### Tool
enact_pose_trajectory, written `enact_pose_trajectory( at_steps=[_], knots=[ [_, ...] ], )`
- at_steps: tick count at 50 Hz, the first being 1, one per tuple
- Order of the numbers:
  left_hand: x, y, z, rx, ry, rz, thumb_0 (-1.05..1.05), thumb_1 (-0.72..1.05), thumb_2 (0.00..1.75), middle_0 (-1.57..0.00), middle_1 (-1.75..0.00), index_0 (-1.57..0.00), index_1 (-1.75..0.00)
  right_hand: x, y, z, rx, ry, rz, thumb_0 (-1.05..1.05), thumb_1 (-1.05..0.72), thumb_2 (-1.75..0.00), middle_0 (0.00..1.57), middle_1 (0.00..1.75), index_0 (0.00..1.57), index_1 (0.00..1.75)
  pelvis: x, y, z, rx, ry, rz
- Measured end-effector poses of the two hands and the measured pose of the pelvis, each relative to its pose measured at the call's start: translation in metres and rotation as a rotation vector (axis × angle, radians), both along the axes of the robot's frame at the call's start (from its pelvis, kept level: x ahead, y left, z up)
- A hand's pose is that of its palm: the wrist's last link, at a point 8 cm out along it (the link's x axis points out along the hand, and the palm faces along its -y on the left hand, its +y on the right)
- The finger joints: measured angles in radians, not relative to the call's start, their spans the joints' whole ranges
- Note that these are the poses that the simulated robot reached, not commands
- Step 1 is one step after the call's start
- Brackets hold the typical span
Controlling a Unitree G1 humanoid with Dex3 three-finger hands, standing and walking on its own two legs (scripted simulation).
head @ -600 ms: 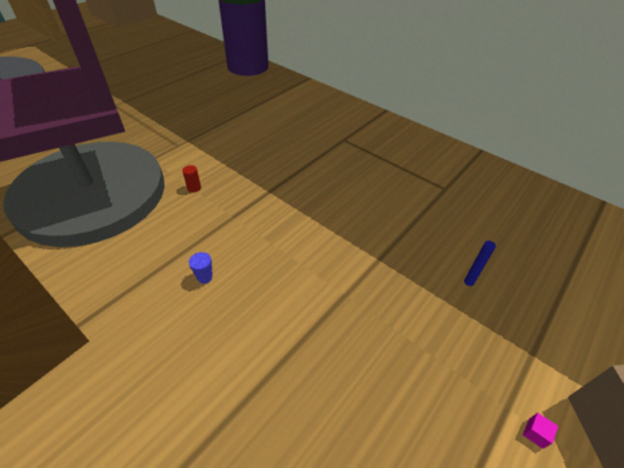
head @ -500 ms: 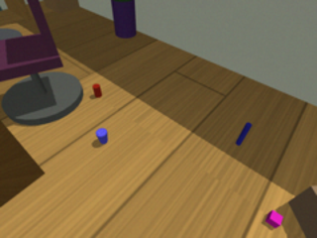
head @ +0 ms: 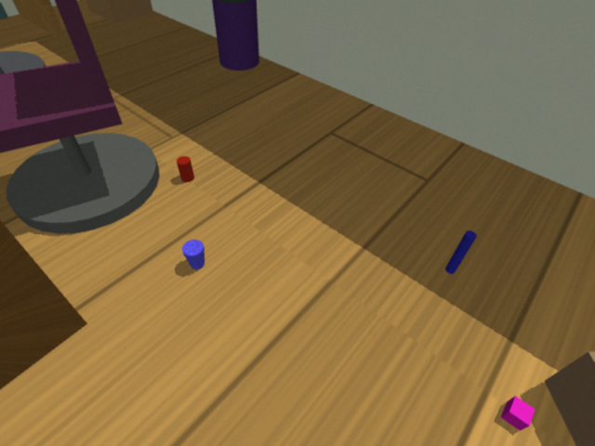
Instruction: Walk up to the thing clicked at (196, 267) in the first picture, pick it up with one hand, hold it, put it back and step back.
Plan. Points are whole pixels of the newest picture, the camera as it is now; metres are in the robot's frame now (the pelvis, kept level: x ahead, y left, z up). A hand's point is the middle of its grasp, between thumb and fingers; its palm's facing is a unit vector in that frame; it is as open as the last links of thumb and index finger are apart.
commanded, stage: stand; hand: left
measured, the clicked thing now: (195, 256) +0.95 +0.41 -0.73
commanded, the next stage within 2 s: walk up in 0.52 s
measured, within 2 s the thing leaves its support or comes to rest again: neither
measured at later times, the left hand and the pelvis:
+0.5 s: hand out of the picture +0.08 +0.25 -0.16, palm faces -0.03 -0.94 -0.34, open 7.4 cm; pelvis +0.01 +0.00 +0.00, yaw +0 degrees
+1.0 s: hand out of the picture +0.17 +0.37 -0.16, palm faces +0.31 -0.92 -0.26, open 7.4 cm; pelvis +0.12 +0.07 -0.02, yaw +21 degrees
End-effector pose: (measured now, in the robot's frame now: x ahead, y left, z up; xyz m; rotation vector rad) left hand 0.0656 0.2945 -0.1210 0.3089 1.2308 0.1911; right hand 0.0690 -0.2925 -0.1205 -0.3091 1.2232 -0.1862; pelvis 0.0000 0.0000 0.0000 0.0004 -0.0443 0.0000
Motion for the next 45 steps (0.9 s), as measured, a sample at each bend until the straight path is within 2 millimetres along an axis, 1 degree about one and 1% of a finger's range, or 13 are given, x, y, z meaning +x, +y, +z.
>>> enact_pose_trajectory(
  at_steps=[26, 28, 30, 31, 33, 36, 39, 40, 42, 43, 45],
  knots=[
    [0.008, -0.001, 0.001, 0.003, -0.004, -0.01, 0.0, 0.9, 0.9, -0.2, -0.3, -0.2, -0.3, 0.004, -0.003, 0.001, -0.005, 0.006, -0.005, 0.01, -0.9, -0.9, 0.2, 0.3, 0.2, 0.3, 0.005, -0.001, 0.0, 0.0, 0.004, 0.001],
    [0.01, 0.002, 0.002, -0.015, -0.039, 0.016, 0.01, 0.9, 0.9, -0.2, -0.3, -0.2, -0.3, 0.005, -0.004, 0.002, 0.005, 0.008, 0.008, 0.01, -0.9, -0.9, 0.2, 0.3, 0.2, 0.3, 0.006, -0.001, -0.001, -0.011, 0.01, 0.034],
    [0.01, 0.01, 0.004, -0.021, -0.112, 0.063, 0.01, 0.9, 0.9, -0.21, -0.3, -0.2, -0.3, 0.01, -0.005, 0.004, -0.006, 0.044, 0.062, 0.01, -0.9, -0.9, 0.21, 0.3, 0.2, 0.3, 0.009, -0.001, -0.003, -0.017, 0.022, 0.086],
    [0.008, 0.016, 0.006, -0.019, -0.145, 0.088, 0.01, 0.9, 0.9, -0.21, -0.3, -0.2, -0.3, 0.016, -0.005, 0.006, -0.015, 0.063, 0.093, 0.01, -0.9, -0.9, 0.21, 0.3, 0.2, 0.3, 0.01, 0.0, -0.003, -0.012, 0.026, 0.106],
    [0.002, 0.028, 0.008, -0.012, -0.18, 0.136, 0.0, 0.9, 0.9, -0.21, -0.3, -0.2, -0.3, 0.034, -0.004, 0.013, -0.03, 0.075, 0.146, 0.01, -0.9, -0.9, 0.21, 0.3, 0.2, 0.3, 0.015, 0.004, -0.003, -0.011, 0.028, 0.138],
    [-0.008, 0.051, 0.006, -0.003, -0.174, 0.182, 0.0, 0.9, 0.9, -0.21, -0.3, -0.2, -0.3, 0.072, 0.001, 0.027, -0.052, 0.035, 0.199, 0.01, -0.9, -0.9, 0.21, 0.3, 0.2, 0.3, 0.028, 0.015, -0.003, -0.014, 0.021, 0.184],
    [-0.009, 0.08, -0.004, 0.006, -0.162, 0.224, 0.01, 0.9, 0.9, -0.21, -0.3, -0.2, -0.3, 0.114, 0.01, 0.039, -0.096, -0.034, 0.242, 0.01, -0.9, -0.9, 0.21, 0.3, 0.2, 0.3, 0.047, 0.032, -0.011, -0.017, 0.009, 0.227],
    [-0.006, 0.091, -0.01, 0.01, -0.163, 0.238, 0.01, 0.9, 0.9, -0.21, -0.3, -0.2, -0.3, 0.128, 0.013, 0.041, -0.118, -0.061, 0.254, 0.01, -0.9, -0.9, 0.21, 0.3, 0.2, 0.3, 0.055, 0.039, -0.017, -0.017, 0.006, 0.238],
    [0.004, 0.112, -0.025, 0.023, -0.168, 0.253, 0.01, 0.9, 0.9, -0.21, -0.3, -0.2, -0.3, 0.151, 0.017, 0.038, -0.171, -0.12, 0.266, 0.01, -0.9, -0.9, 0.21, 0.3, 0.21, 0.3, 0.069, 0.056, -0.034, -0.006, 0.002, 0.253],
    [0.011, 0.12, -0.031, 0.028, -0.166, 0.26, 0.01, 0.9, 0.9, -0.21, -0.3, -0.2, -0.3, 0.158, 0.02, 0.036, -0.191, -0.141, 0.266, 0.01, -0.9, -0.9, 0.21, 0.3, 0.2, 0.3, 0.074, 0.061, -0.041, 0.01, -0.003, 0.26],
    [0.029, 0.126, -0.033, 0.019, -0.175, 0.257, 0.01, 0.91, 0.9, -0.2, -0.3, -0.2, -0.3, 0.166, 0.029, 0.033, -0.195, -0.143, 0.261, 0.01, -0.9, -0.9, 0.2, 0.3, 0.2, 0.3, 0.085, 0.066, -0.042, 0.023, -0.008, 0.289]
  ],
)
